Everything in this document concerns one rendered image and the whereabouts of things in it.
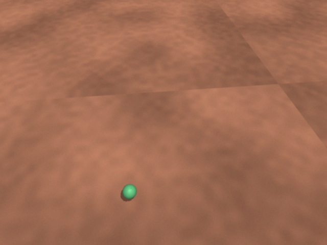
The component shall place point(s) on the ball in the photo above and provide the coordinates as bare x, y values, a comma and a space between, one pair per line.
129, 191

